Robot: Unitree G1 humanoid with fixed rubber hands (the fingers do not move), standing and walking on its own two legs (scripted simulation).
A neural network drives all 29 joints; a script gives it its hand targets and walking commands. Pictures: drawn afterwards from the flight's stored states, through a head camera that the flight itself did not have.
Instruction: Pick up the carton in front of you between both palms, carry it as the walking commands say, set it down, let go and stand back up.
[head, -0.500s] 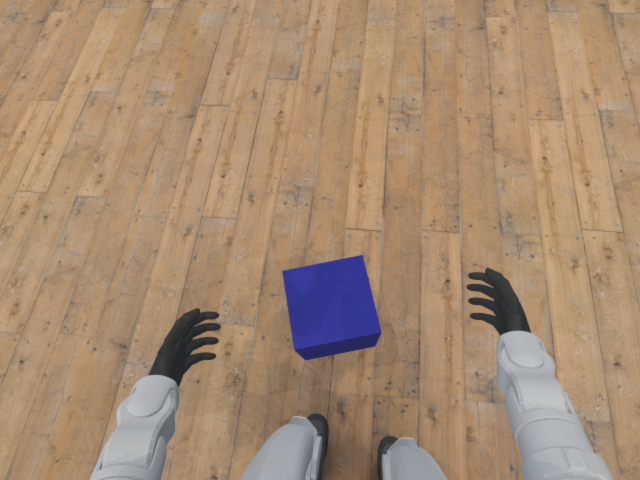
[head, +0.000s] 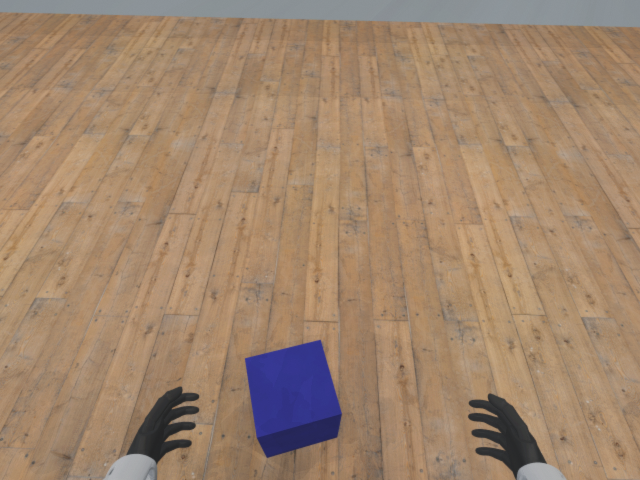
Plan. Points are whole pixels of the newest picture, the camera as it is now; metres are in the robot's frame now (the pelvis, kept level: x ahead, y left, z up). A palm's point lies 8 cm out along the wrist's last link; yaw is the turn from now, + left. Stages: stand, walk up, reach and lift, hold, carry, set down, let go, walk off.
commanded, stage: let go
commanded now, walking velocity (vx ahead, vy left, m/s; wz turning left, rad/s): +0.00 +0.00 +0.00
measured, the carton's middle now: (293, 399) +0.40 +0.09 -0.65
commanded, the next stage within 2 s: stand in 0.32 s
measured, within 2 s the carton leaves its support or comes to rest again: neither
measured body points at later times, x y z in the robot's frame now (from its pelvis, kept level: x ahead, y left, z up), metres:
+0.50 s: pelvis -0.01 +0.02 -0.01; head -0.01 +0.04 +0.44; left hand +0.15 +0.29 -0.10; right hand +0.13 -0.27 -0.09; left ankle -0.01 +0.12 -0.74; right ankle -0.04 -0.10 -0.74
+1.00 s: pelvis +0.01 +0.03 +0.00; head +0.02 +0.05 +0.45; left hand +0.15 +0.32 -0.12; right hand +0.14 -0.27 -0.09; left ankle -0.01 +0.12 -0.74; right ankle -0.04 -0.10 -0.74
